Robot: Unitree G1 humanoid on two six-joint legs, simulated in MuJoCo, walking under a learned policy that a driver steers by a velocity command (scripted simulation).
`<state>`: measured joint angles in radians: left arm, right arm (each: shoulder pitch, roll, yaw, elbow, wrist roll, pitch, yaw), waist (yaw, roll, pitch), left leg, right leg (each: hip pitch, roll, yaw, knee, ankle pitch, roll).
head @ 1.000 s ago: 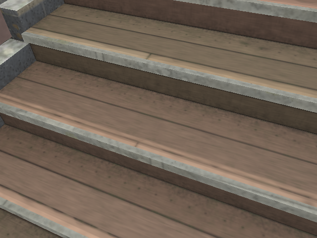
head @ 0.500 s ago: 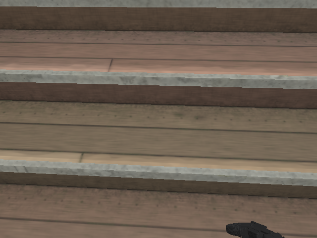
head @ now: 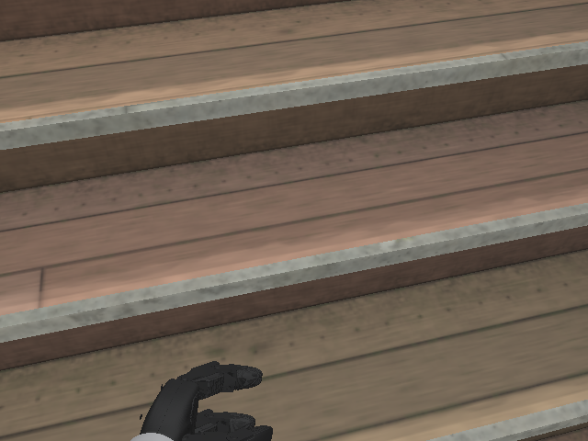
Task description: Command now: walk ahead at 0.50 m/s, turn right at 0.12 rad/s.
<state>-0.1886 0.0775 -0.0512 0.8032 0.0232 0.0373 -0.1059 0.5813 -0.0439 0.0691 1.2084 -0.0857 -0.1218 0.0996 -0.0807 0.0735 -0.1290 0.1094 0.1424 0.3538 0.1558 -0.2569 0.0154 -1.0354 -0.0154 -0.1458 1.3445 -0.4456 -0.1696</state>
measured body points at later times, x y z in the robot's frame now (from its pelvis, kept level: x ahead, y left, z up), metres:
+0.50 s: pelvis +0.26 +0.03 +0.16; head +0.26 +0.03 +0.61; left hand +0.16 +0.16 -0.01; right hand +0.55 -0.07 +0.09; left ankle +0.40 +0.16 -0.39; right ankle +0.13 -0.11 -0.59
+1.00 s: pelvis +0.53 +0.11 +0.31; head +0.51 +0.11 +0.76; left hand +0.68 +0.36 +0.24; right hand +0.50 -0.08 +0.16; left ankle +0.40 +0.16 -0.43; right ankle +0.73 +0.07 -0.20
